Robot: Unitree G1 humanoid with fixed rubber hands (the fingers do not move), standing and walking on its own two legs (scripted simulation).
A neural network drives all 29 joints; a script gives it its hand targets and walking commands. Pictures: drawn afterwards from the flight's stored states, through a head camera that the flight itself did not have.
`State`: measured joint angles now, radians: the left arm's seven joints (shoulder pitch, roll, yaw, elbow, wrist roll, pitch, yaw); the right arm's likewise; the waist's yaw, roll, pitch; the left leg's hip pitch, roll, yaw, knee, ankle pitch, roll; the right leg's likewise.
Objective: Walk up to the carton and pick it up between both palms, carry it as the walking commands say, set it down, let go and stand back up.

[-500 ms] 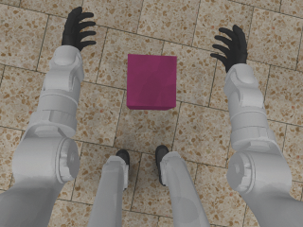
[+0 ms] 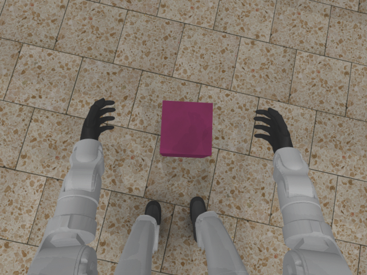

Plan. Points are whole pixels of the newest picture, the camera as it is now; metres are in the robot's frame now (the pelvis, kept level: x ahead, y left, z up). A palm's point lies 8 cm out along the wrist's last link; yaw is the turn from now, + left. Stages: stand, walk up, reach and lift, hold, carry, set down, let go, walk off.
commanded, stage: let go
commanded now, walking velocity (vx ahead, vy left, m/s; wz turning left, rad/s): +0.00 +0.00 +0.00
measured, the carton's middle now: (185, 132) +0.46 -0.04 -0.59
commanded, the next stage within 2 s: stand in 0.96 s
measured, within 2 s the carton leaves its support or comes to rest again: neither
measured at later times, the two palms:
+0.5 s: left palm (31, 223) +0.24 +0.23 -0.02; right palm (321, 230) +0.21 -0.23 -0.01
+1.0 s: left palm (17, 246) +0.21 +0.25 -0.01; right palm (327, 240) +0.20 -0.23 -0.01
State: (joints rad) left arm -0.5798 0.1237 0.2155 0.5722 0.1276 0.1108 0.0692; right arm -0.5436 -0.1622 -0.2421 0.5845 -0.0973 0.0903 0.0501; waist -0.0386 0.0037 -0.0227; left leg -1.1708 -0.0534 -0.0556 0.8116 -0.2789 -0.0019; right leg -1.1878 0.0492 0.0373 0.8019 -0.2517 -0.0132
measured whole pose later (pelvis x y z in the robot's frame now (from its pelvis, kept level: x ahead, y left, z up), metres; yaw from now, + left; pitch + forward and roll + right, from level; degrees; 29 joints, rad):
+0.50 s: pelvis +0.05 +0.01 +0.06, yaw -1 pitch +6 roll +0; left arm 0.15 0.19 0.07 0.48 0.02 0.01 -0.03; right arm 0.19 -0.19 -0.06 0.45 0.00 0.02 0.07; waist -0.02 0.00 0.03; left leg -0.30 -0.04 -0.05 0.48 -0.28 0.02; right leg -0.31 0.04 0.06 0.47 -0.25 -0.01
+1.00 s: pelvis +0.04 +0.01 +0.06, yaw -1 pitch -4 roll +0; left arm 0.20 0.22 0.03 0.49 0.03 0.10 -0.03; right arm 0.21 -0.23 -0.04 0.45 -0.03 0.17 0.03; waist 0.00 0.01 0.07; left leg -0.12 -0.04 -0.05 0.51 -0.32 0.02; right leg -0.14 0.05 0.06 0.50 -0.29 -0.01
